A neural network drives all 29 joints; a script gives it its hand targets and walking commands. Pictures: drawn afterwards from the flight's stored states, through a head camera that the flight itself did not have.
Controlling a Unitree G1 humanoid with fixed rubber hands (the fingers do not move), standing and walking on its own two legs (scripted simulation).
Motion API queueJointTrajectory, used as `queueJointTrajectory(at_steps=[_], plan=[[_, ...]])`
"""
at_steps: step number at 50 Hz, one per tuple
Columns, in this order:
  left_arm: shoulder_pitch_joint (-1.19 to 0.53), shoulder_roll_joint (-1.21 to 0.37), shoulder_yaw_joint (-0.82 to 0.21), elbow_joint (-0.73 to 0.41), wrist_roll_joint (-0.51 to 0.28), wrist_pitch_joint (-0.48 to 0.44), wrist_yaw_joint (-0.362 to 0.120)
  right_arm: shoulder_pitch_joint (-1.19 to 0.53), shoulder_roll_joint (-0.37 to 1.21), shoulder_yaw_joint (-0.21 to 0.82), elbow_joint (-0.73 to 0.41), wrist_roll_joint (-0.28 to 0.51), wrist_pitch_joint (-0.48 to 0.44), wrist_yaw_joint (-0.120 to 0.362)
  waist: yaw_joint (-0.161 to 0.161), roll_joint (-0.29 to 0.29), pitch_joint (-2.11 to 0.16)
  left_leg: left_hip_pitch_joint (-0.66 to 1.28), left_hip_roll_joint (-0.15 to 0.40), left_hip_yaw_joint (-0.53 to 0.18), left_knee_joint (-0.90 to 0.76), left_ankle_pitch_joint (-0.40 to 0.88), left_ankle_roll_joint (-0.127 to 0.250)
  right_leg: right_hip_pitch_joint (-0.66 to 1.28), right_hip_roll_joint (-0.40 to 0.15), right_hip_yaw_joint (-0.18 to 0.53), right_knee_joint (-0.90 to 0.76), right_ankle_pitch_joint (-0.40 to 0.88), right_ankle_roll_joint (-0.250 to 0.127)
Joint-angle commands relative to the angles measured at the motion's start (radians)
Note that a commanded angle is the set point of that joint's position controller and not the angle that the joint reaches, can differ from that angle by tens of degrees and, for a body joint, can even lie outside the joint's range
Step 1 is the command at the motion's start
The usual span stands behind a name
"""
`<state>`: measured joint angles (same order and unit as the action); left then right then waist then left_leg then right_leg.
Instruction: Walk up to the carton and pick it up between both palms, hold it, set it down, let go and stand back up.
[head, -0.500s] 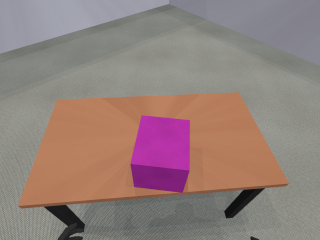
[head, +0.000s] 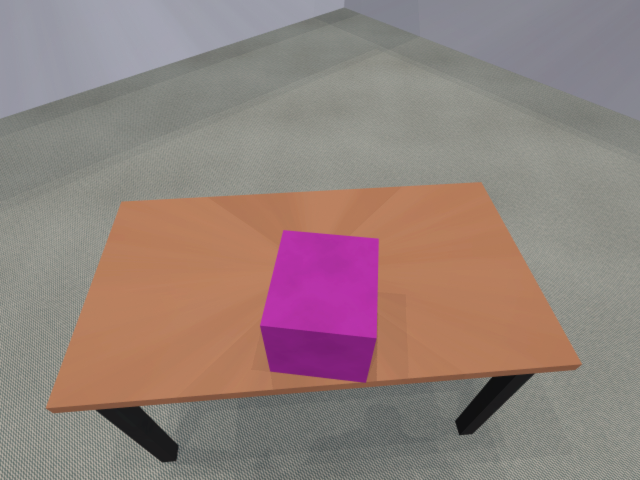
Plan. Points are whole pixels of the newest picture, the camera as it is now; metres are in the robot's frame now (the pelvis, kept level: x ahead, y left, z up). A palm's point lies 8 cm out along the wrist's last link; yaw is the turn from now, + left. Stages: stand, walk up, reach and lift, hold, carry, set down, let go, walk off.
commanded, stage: walk up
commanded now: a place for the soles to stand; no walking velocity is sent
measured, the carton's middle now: (324, 305) +0.43 +0.01 -0.13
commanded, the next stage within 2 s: reach and lift in 0.32 s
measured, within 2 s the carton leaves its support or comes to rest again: neither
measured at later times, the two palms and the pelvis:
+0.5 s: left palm (130, 474) +0.15 +0.26 -0.12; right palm out of the picture +0.14 -0.26 -0.13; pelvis -0.02 -0.01 -0.03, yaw +2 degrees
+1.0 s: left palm (131, 458) +0.16 +0.25 -0.07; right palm out of the picture +0.14 -0.21 -0.08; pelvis +0.00 +0.00 +0.00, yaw +1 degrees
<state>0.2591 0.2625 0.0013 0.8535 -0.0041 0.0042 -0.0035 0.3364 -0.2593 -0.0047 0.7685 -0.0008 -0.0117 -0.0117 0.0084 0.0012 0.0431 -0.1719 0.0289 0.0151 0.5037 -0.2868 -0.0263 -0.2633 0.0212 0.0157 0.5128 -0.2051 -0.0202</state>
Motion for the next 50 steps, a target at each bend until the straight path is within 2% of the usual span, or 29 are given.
queueJointTrajectory(at_steps=[1, 2, 4, 7, 9, 11, 14, 16, 17, 18, 19, 20, 21, 22, 23, 24, 25, 26, 27, 28, 29, 30, 34, 36, 39, 42, 45, 48, 50], plan=[[0.005, 0.155, 0.041, -0.059, 0.005, -0.014, 0.008, 0.046, -0.143, -0.035, -0.053, 0.0, -0.016, -0.005, -0.002, -0.011, 0.004, -0.065, 0.062, -0.088, -0.118, -0.008, 0.049, 0.008, -0.117, 0.136, -0.152, -0.055, -0.025], [-0.008, 0.151, 0.04, -0.054, 0.004, -0.013, 0.008, 0.043, -0.141, -0.035, -0.049, -0.001, -0.017, -0.005, 0.0, -0.038, 0.02, -0.071, 0.063, -0.089, -0.117, 0.006, 0.048, -0.001, -0.111, 0.128, -0.151, -0.04, -0.023], [-0.005, 0.145, 0.039, -0.053, 0.004, -0.011, 0.007, 0.06, -0.147, -0.036, -0.037, -0.001, -0.019, -0.005, 0.001, -0.035, 0.009, -0.082, 0.07, -0.092, -0.126, 0.009, 0.046, 0.024, -0.115, 0.119, -0.136, -0.025, -0.025], [0.004, 0.143, 0.036, -0.044, 0.001, -0.012, 0.01, 0.053, -0.143, -0.037, -0.028, -0.001, -0.017, -0.008, -0.002, 0.006, 0.017, -0.075, 0.063, -0.085, -0.113, 0.035, 0.042, 0.016, -0.121, 0.126, -0.142, 0.005, -0.03], [0.0, 0.146, 0.039, -0.046, -0.001, -0.01, 0.011, 0.056, -0.141, -0.036, -0.026, -0.001, -0.015, -0.006, 0.004, -0.008, -0.008, -0.068, 0.059, -0.088, -0.114, -0.012, 0.043, 0.013, -0.121, 0.131, -0.154, -0.065, -0.027], [-0.009, 0.141, 0.037, -0.045, 0.001, -0.009, 0.011, 0.055, -0.138, -0.034, -0.025, -0.003, -0.016, -0.007, 0.002, -0.023, 0.0, -0.063, 0.063, -0.091, -0.114, -0.004, 0.048, 0.002, -0.121, 0.132, -0.157, -0.076, -0.024], [-0.017, 0.143, 0.037, -0.04, 0.0, -0.01, 0.011, 0.066, -0.141, -0.034, -0.013, -0.003, -0.018, -0.008, -0.005, -0.009, 0.029, -0.085, 0.064, -0.093, -0.113, 0.054, 0.045, 0.021, -0.119, 0.118, -0.142, 0.008, -0.025], [-0.005, 0.144, 0.035, -0.035, 0.001, -0.01, 0.012, 0.068, -0.135, -0.035, -0.006, -0.001, -0.018, -0.009, -0.003, -0.008, 0.019, -0.077, 0.064, -0.094, -0.118, 0.033, 0.042, 0.019, -0.121, 0.114, -0.144, -0.007, -0.025], [-0.604, 0.232, 0.09, -0.306, 0.002, 0.149, 0.023, -0.561, -0.058, -0.132, -0.079, -0.112, -0.098, 0.022, -0.035, 0.014, -0.018, -0.365, 0.034, 0.055, 0.062, -0.215, 0.031, -0.065, -0.043, -0.02, 0.089, -0.305, -0.023], [-0.483, 0.168, 0.064, -0.316, 0.011, 0.254, 0.046, -0.469, -0.102, -0.152, -0.073, -0.126, -0.09, 0.053, -0.032, 0.012, 0.041, -0.503, 0.046, 0.069, 0.062, -0.348, 0.061, 0.043, -0.029, -0.023, 0.154, -0.334, -0.022], [-0.417, 0.155, 0.086, -0.327, 0.036, 0.336, 0.043, -0.426, -0.115, -0.156, -0.074, -0.122, -0.062, 0.068, -0.013, -0.021, -0.007, -0.473, 0.028, 0.101, 0.11, -0.255, 0.049, 0.06, -0.055, -0.01, 0.166, -0.3, -0.032], [-0.388, 0.147, 0.091, -0.361, 0.031, 0.393, 0.03, -0.393, -0.099, -0.156, -0.107, -0.103, -0.049, 0.067, -0.012, -0.059, -0.064, -0.401, 0.022, 0.1, 0.157, -0.185, 0.028, 0.026, -0.076, 0.013, 0.15, -0.245, -0.028], [-0.38, 0.145, 0.093, -0.394, 0.042, 0.436, 0.019, -0.354, -0.09, -0.154, -0.115, -0.079, -0.034, 0.061, 0.001, -0.047, -0.112, -0.326, 0.019, 0.101, 0.173, -0.173, 0.021, 0.017, -0.08, 0.028, 0.124, -0.248, -0.03], [-0.359, 0.137, 0.09, -0.422, 0.054, 0.468, 0.008, -0.303, -0.08, -0.149, -0.116, -0.055, -0.019, 0.051, -0.008, -0.036, -0.124, -0.308, 0.021, 0.098, 0.177, -0.194, 0.022, 0.034, -0.092, 0.048, 0.106, -0.244, -0.038], [-0.304, 0.114, 0.086, -0.454, 0.068, 0.484, 0.0, -0.246, -0.075, -0.138, -0.119, -0.031, -0.012, 0.039, -0.013, -0.014, -0.14, -0.285, 0.025, 0.089, 0.147, -0.16, 0.029, 0.074, -0.081, 0.033, 0.1, -0.14, -0.04], [-0.239, 0.116, 0.101, -0.478, 0.084, 0.485, -0.01, -0.191, -0.068, -0.12, -0.125, -0.011, -0.011, 0.026, -0.01, -0.008, -0.165, -0.268, 0.019, 0.093, 0.127, -0.085, 0.031, 0.145, -0.064, 0.019, 0.097, -0.031, -0.034], [-0.187, 0.106, 0.102, -0.49, 0.093, 0.484, -0.017, -0.157, -0.085, -0.11, -0.115, 0.0, -0.011, 0.02, -0.027, -0.001, -0.159, -0.205, 0.012, 0.087, 0.099, 0.007, 0.023, 0.174, -0.041, -0.01, 0.093, 0.098, -0.031], [-0.15, 0.107, 0.115, -0.484, 0.099, 0.479, -0.025, -0.138, -0.083, -0.089, -0.102, 0.016, -0.011, 0.014, -0.026, -0.02, -0.145, -0.146, -0.004, 0.09, 0.094, 0.064, 0.018, 0.174, -0.037, -0.017, 0.074, 0.153, -0.023], [-0.136, 0.101, 0.113, -0.489, 0.106, 0.472, -0.026, -0.141, -0.088, -0.081, -0.097, 0.024, -0.012, 0.011, -0.029, -0.014, -0.116, -0.104, -0.012, 0.085, 0.077, 0.086, 0.01, 0.152, -0.026, -0.027, 0.057, 0.171, -0.02], [-0.128, 0.098, 0.116, -0.493, 0.112, 0.46, -0.022, -0.15, -0.096, -0.076, -0.109, 0.031, -0.02, 0.012, -0.015, 0.015, -0.08, -0.111, -0.016, 0.084, 0.052, 0.09, 0.009, 0.15, -0.013, -0.033, 0.048, 0.148, -0.021], [-0.118, 0.098, 0.117, -0.484, 0.108, 0.451, -0.022, -0.154, -0.095, -0.079, -0.121, 0.019, -0.023, 0.006, -0.026, -0.015, -0.047, -0.118, -0.023, 0.089, 0.043, 0.094, 0.01, 0.149, -0.011, -0.03, 0.03, 0.14, -0.015], [-0.124, 0.105, 0.121, -0.479, 0.102, 0.436, -0.023, -0.167, -0.076, -0.073, -0.145, 0.006, -0.029, -0.002, -0.02, -0.034, -0.006, -0.143, -0.03, 0.098, 0.031, 0.074, 0.015, 0.163, -0.016, -0.018, 0.01, 0.129, -0.008], [-0.189, 0.123, 0.123, -0.513, 0.07, 0.359, -0.018, -0.184, -0.002, -0.074, -0.206, -0.031, -0.068, -0.021, -0.018, -0.05, -0.003, -0.143, -0.036, 0.115, 0.017, 0.032, 0.026, 0.164, -0.035, 0.002, -0.022, 0.09, 0.009], [-0.222, 0.116, 0.114, -0.52, 0.063, 0.323, -0.011, -0.198, 0.022, -0.07, -0.227, -0.031, -0.089, -0.014, -0.007, 0.006, 0.0, -0.149, -0.031, 0.109, -0.003, -0.008, 0.031, 0.152, -0.04, 0.005, -0.033, 0.022, 0.0], [-0.239, 0.111, 0.085, -0.568, 0.034, 0.257, 0.007, -0.178, 0.035, -0.087, -0.277, -0.035, -0.134, -0.006, -0.021, 0.047, -0.029, -0.14, -0.013, 0.102, -0.042, -0.017, 0.036, 0.159, -0.026, -0.014, -0.028, 0.033, 0.001], [-0.195, 0.104, 0.072, -0.515, -0.002, 0.215, -0.006, -0.138, 0.05, -0.088, -0.277, -0.046, -0.163, -0.014, -0.037, -0.017, -0.031, -0.106, -0.021, 0.101, -0.059, -0.005, 0.045, 0.165, -0.032, -0.006, -0.057, 0.052, 0.011], [-0.164, 0.093, 0.064, -0.514, -0.02, 0.171, -0.008, -0.105, 0.057, -0.083, -0.275, -0.027, -0.186, -0.013, -0.018, 0.008, -0.045, -0.082, -0.02, 0.094, -0.087, 0.032, 0.038, 0.187, -0.022, -0.011, -0.08, 0.047, 0.002], [-0.121, 0.062, 0.059, -0.458, -0.005, 0.14, -0.009, -0.094, 0.048, -0.079, -0.24, -0.013, -0.203, -0.007, -0.007, 0.042, -0.019, -0.09, -0.008, 0.084, -0.133, 0.072, 0.033, 0.24, 0.002, -0.028, -0.084, 0.078, -0.006], [-0.13, 0.079, 0.062, -0.441, -0.028, 0.115, -0.015, -0.124, 0.048, -0.088, -0.28, -0.03, -0.22, -0.014, -0.007, -0.027, -0.012, -0.094, -0.019, 0.089, -0.136, 0.062, 0.041, 0.223, -0.005, -0.017, -0.105, 0.055, 0.002]])
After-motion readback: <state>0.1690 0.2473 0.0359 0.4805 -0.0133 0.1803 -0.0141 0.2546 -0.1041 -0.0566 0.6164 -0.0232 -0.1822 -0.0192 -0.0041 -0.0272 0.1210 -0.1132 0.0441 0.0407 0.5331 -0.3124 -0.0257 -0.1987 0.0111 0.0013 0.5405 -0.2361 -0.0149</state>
